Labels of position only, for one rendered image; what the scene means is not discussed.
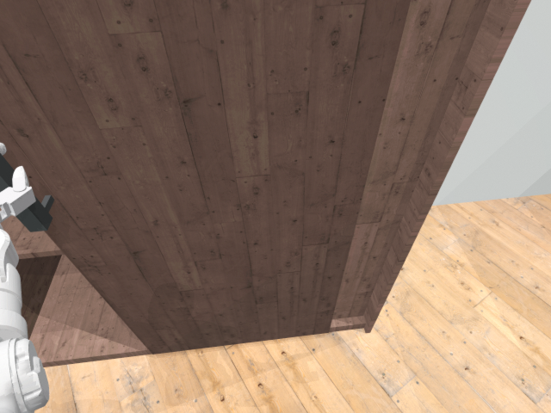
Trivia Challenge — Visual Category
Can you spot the wardrobe door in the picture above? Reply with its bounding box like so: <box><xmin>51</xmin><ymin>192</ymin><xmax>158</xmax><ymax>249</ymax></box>
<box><xmin>0</xmin><ymin>0</ymin><xmax>411</xmax><ymax>354</ymax></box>
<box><xmin>332</xmin><ymin>0</ymin><xmax>491</xmax><ymax>319</ymax></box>

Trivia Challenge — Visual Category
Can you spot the left robot forearm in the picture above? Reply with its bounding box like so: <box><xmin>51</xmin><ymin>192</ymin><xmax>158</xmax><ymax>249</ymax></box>
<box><xmin>0</xmin><ymin>224</ymin><xmax>28</xmax><ymax>342</ymax></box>

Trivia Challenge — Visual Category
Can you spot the handle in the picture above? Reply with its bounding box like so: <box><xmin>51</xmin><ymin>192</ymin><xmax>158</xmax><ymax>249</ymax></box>
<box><xmin>0</xmin><ymin>153</ymin><xmax>54</xmax><ymax>232</ymax></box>

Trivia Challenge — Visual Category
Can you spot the left robot upper arm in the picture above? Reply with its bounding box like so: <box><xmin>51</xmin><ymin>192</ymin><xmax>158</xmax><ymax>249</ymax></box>
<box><xmin>0</xmin><ymin>338</ymin><xmax>49</xmax><ymax>413</ymax></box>

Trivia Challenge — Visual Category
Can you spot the left robot hand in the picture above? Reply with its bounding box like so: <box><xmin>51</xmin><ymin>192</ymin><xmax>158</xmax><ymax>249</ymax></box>
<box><xmin>0</xmin><ymin>143</ymin><xmax>36</xmax><ymax>223</ymax></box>

